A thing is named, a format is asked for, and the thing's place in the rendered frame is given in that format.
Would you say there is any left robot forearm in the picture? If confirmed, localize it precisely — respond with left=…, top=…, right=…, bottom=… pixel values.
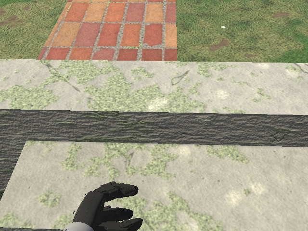
left=64, top=221, right=94, bottom=231

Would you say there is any left robot hand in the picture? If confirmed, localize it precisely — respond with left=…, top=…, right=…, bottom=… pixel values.
left=72, top=181, right=143, bottom=231

